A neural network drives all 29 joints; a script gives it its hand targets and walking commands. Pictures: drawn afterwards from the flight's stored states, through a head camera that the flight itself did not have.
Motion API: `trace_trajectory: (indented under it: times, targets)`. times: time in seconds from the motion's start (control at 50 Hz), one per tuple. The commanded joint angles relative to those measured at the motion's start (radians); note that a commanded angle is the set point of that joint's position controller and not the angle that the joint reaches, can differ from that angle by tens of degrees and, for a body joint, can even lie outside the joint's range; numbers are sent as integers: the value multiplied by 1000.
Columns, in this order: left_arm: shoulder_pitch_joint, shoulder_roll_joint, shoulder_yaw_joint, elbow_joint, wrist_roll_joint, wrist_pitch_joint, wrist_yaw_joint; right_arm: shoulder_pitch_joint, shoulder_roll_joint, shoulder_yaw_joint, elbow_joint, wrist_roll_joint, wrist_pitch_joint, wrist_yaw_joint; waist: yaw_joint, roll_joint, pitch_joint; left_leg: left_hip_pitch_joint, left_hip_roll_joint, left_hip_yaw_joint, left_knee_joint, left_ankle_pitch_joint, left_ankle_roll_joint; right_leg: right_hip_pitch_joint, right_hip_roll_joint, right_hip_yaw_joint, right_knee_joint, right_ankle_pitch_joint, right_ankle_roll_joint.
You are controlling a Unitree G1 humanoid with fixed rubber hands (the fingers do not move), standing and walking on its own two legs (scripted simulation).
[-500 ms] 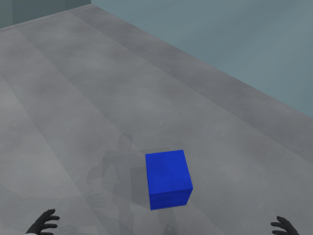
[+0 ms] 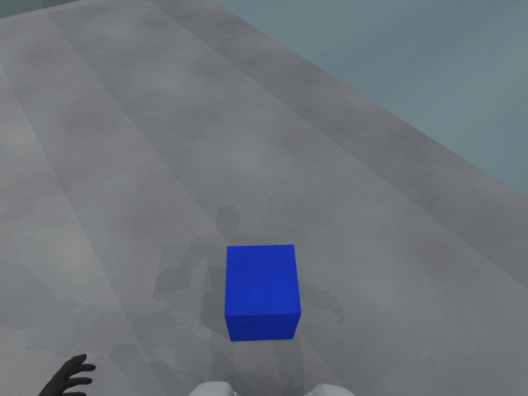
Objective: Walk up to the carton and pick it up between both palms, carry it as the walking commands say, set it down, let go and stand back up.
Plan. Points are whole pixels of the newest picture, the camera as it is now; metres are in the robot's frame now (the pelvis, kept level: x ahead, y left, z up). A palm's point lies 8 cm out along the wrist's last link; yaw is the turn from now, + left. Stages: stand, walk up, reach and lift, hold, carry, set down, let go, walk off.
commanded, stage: walk up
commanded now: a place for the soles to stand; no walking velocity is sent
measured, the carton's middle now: (261, 294) +0.48 +0.03 -0.61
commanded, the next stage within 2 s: none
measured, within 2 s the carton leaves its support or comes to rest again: neither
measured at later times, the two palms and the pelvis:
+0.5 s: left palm out of the picture +0.11 +0.33 -0.06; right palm (487, 375) +0.17 -0.32 -0.07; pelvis +0.01 -0.01 +0.02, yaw +5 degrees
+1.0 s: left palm out of the picture +0.09 +0.34 -0.07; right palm (477, 378) +0.16 -0.30 -0.07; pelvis +0.02 +0.00 +0.03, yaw +6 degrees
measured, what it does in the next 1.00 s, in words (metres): stands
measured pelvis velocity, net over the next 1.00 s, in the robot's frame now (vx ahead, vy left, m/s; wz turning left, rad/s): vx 0.02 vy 0.00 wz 0.11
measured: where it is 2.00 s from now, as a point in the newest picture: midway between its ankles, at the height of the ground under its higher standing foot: outside the picture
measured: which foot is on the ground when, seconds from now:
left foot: down 0.00-1.00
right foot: down 0.00-1.00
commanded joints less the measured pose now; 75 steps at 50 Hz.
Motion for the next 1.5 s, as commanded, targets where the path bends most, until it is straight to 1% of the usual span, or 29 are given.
trace_trajectory:
  times: [0.0, 0.02, 0.04, 0.06, 0.08, 0.1, 0.12, 0.16, 0.18, 0.22, 0.32, 0.42, 0.54, 0.62, 0.68, 0.9, 0.92, 0.94, 0.96, 0.98, 1.02, 1.1, 1.16, 1.3, 1.48]
  targets:
    - [-34, 147, 19, -22, -20, -17, 19, -53, -254, -42, -55, 4, -17, 6, 3, 147, -94, 22, 314, -454, -282, 119, 209, 6, 13, 106, -31, -124, -11]
    - [-19, 134, 17, -2, -18, -28, 19, -95, -218, -24, -50, 9, -11, 8, 26, 129, -100, -20, 256, -355, -242, 166, 160, 92, 15, 103, -155, -31, -24]
    - [-25, 148, 21, 15, -5, -41, 21, -131, -178, -9, -43, 14, -3, 12, 31, 97, -95, -49, 184, -266, -200, 166, 82, 137, -19, 146, -262, 32, -36]
    - [-49, 188, 27, 16, 6, -55, 23, -137, -154, -3, -37, 21, 2, 16, 19, 38, -77, -55, 104, -178, -122, 188, 26, 133, -110, 244, -363, 68, -69]
    - [-44, 226, 29, 29, 9, -67, 26, -137, -149, -6, -29, 24, 7, 16, 5, 2, -82, -21, 55, -135, -54, 184, -1, 122, -199, 336, -392, 174, -121]
    - [-55, 223, 22, 38, 5, -70, 29, -140, -139, -3, -22, 26, 12, 16, -7, 1, -80, 6, 54, -132, -65, 133, -6, 120, -223, 306, -375, 305, -143]
    - [-84, 211, 15, 43, 6, -70, 32, -137, -133, 0, -10, 26, 12, 19, -19, -5, -87, 45, 60, -132, -93, 150, -1, 114, -211, 261, -350, 372, -134]
    - [-108, 186, 5, 51, 0, -70, 35, -142, -149, -4, 5, 24, 9, 23, -16, -28, -127, 117, 87, -148, -119, 308, 23, 126, -148, 175, -316, 430, -82]
    - [-110, 179, 4, 56, -3, -69, 35, -151, -155, -7, 10, 25, 10, 26, -11, -34, -147, 129, 93, -153, -116, 365, 29, 143, -123, 145, -312, 432, -63]
    - [-119, 176, 4, 62, -4, -65, 36, -172, -156, -8, 16, 25, 17, 29, -4, -29, -166, 126, 95, -148, -116, 397, 28, 175, -110, 121, -315, 401, -51]
    - [-154, 178, 2, 78, 2, -54, 37, -218, -152, -7, 31, 19, 32, 32, 2, -10, -136, 96, 84, -143, -149, 333, 19, 184, -130, 113, -350, 289, -57]
    - [-185, 174, 2, 90, 3, -46, 31, -228, -161, -7, 41, 14, 31, 34, 2, 17, -124, 82, 90, -175, -208, 318, 27, 201, -104, 88, -368, 176, -41]
    - [-188, 165, 3, 108, 5, -41, 25, -223, -165, -3, 44, 11, 26, 31, 8, 52, -118, 38, 99, -223, -274, 252, 35, 244, -82, 78, -378, 108, -40]
    - [-179, 154, 3, 122, 6, -41, 22, -217, -163, -1, 45, 10, 23, 29, 11, 71, -116, 18, 109, -256, -316, 217, 36, 269, -70, 74, -383, 96, -37]
    - [-171, 148, 4, 133, 7, -42, 21, -213, -159, 1, 47, 10, 22, 28, 13, 76, -117, 17, 111, -266, -334, 212, 33, 282, -68, 73, -392, 110, -35]
    - [-163, 144, 6, 146, 9, -42, 22, -198, -149, 2, 49, 12, 22, 27, 8, 50, -124, 49, 96, -241, -314, 272, 24, 280, -83, 69, -406, 167, -39]
    - [-149, 140, 9, 137, 20, -43, 17, -163, -152, 0, 53, 12, 19, 27, 6, 41, -151, 63, 88, -230, -319, 173, 28, 292, -71, 57, -409, 68, -44]
    - [-150, 142, 10, 136, 23, -43, 16, -163, -156, -1, 50, 9, 18, 27, 6, 42, -128, 46, 86, -234, -322, 115, 30, 275, -71, 62, -412, 17, -50]
    - [-150, 142, 12, 133, 23, -43, 15, -164, -157, -1, 46, 8, 18, 27, 7, 41, -107, 26, 83, -238, -322, 84, 31, 265, -73, 68, -414, -13, -54]
    - [-148, 142, 13, 130, 23, -43, 14, -165, -155, 0, 43, 7, 17, 28, 8, 41, -90, 11, 80, -239, -321, 79, 31, 259, -76, 73, -417, -23, -58]
    - [-143, 143, 14, 124, 23, -45, 15, -162, -149, 2, 36, 6, 14, 27, 10, 43, -73, 2, 76, -235, -310, 129, 29, 257, -83, 75, -419, 2, -61]
    - [-133, 141, 16, 111, 18, -44, 18, -143, -145, 4, 28, 9, 9, 25, 11, 44, -98, 41, 73, -221, -270, 303, 28, 283, -83, 56, -386, 156, -51]
    - [-126, 138, 18, 102, 14, -39, 21, -132, -144, 4, 21, 11, 11, 21, 12, 43, -115, 60, 75, -218, -250, 369, 30, 304, -80, 42, -361, 233, -44]
    - [-121, 134, 25, 81, 13, -28, 26, -116, -144, -3, -1, 13, 19, 14, 13, 35, -124, 62, 71, -210, -210, 415, 35, 327, -80, 29, -325, 285, -46]
    - [-124, 132, 33, 49, 14, -19, 28, -105, -145, -11, -31, 10, 22, 9, 13, 36, -118, 45, 64, -215, -166, 422, 44, 321, -80, 27, -281, 276, -55]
